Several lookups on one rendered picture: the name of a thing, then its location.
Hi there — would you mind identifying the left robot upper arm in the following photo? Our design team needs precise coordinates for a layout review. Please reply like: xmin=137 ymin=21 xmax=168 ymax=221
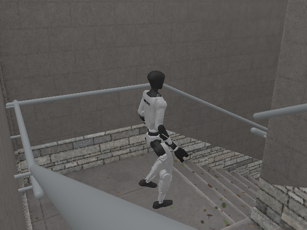
xmin=138 ymin=90 xmax=149 ymax=116

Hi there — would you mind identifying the robot right foot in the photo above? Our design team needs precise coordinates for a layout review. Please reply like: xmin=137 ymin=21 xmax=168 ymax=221
xmin=153 ymin=200 xmax=173 ymax=209

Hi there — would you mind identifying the robot torso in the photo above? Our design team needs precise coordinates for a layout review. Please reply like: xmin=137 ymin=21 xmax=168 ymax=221
xmin=144 ymin=94 xmax=163 ymax=148

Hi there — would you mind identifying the right robot upper arm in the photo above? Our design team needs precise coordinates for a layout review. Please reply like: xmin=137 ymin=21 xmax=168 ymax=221
xmin=154 ymin=98 xmax=167 ymax=132

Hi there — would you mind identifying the right robot forearm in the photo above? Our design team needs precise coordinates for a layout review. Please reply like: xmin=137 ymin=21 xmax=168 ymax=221
xmin=158 ymin=125 xmax=178 ymax=151

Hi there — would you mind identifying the left robot forearm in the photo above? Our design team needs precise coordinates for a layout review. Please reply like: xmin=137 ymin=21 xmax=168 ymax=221
xmin=139 ymin=115 xmax=149 ymax=129

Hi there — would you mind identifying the robot right hand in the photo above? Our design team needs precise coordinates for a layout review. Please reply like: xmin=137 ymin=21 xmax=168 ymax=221
xmin=174 ymin=148 xmax=189 ymax=162

